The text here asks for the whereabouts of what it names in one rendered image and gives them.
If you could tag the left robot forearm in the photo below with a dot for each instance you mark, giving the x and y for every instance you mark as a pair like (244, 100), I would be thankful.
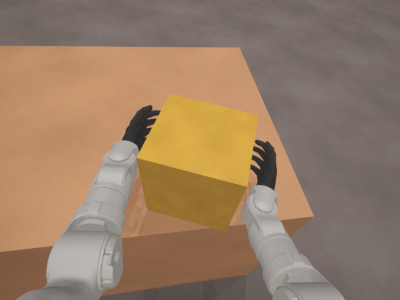
(108, 196)

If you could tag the left robot hand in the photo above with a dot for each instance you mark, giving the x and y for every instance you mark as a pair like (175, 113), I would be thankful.
(137, 130)

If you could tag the robot left upper arm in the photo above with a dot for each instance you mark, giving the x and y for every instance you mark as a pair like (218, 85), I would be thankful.
(83, 265)

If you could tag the pedestal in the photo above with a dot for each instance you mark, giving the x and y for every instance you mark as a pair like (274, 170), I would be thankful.
(62, 108)

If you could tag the carton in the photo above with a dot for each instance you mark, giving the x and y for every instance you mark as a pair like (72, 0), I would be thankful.
(195, 162)

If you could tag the robot right upper arm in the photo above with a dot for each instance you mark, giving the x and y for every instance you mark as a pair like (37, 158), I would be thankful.
(307, 291)

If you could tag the right robot forearm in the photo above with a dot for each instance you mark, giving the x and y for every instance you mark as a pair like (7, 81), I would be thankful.
(280, 260)

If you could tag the right robot hand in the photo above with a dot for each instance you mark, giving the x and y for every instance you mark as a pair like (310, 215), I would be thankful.
(267, 173)

